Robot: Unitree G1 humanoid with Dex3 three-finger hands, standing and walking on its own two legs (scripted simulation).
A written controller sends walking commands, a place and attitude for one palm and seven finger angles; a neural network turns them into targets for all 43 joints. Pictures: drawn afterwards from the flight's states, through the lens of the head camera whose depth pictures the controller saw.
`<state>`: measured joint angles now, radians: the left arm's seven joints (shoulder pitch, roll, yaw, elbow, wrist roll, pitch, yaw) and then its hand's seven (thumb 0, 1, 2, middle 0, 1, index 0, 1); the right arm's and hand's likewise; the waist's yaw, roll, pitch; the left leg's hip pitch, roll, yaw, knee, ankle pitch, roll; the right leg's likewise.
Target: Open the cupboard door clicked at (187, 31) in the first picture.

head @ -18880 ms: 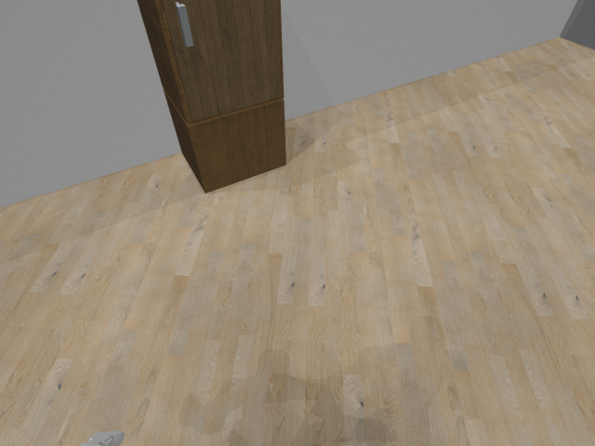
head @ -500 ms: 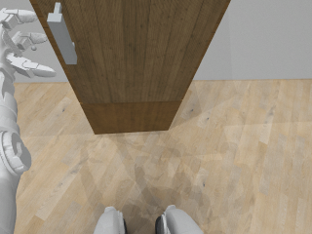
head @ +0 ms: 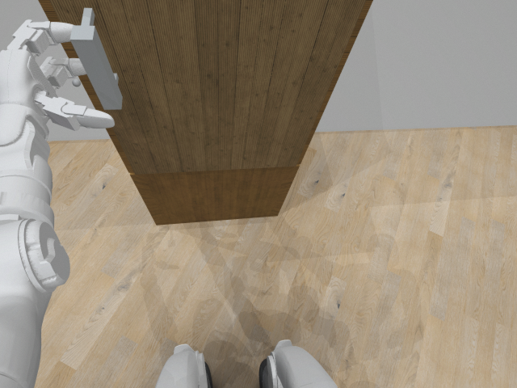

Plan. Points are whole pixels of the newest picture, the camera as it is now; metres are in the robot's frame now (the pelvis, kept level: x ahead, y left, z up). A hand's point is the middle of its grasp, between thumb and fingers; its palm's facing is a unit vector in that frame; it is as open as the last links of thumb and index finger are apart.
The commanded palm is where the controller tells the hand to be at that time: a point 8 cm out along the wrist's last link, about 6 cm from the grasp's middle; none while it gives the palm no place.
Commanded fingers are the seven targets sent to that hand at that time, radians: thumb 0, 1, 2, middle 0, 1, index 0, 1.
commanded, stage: slide the fingers in behind the handle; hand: left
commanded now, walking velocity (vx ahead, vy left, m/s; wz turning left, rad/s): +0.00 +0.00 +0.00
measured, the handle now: (101, 61) +0.58 +0.17 +0.09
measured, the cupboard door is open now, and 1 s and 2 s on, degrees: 0 0 0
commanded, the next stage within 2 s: close the thumb around the handle in 0.96 s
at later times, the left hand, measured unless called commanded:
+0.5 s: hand (100, 85) +0.54 +0.17 +0.10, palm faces +0.01 -1.00 +0.02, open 13.9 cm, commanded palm +0.52 +0.20 +0.09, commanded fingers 0.00 -0.50 0.30 -0.30 -1.20 -0.30 -1.20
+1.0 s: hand (114, 83) +0.54 +0.15 +0.10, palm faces +0.01 -1.00 -0.01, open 13.9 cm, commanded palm +0.51 +0.20 +0.09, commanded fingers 0.00 -0.50 0.30 -0.30 -1.20 -0.30 -1.20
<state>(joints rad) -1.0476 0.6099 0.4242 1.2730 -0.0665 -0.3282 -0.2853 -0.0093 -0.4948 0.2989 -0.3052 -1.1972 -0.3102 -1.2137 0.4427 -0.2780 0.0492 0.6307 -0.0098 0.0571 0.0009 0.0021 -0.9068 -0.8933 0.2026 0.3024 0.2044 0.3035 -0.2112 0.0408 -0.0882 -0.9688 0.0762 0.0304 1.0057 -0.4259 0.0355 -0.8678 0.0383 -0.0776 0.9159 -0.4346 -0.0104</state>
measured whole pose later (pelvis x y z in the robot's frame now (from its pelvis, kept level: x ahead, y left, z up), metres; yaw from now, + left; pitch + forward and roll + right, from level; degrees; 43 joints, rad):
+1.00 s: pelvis +0.00 -0.01 +0.00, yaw +1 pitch +22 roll -3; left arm -1.03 0.49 0.37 1.25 -0.06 -0.36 -0.18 -0.01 -0.49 0.30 -0.31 -1.20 -0.31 -1.22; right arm 0.43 -0.27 0.03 0.65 -0.02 0.04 0.02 0.00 -0.91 -0.89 0.20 0.30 0.20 0.30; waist -0.20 0.05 -0.10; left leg -0.95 0.07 0.02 1.00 -0.42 0.02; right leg -0.86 0.04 -0.08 0.93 -0.45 -0.03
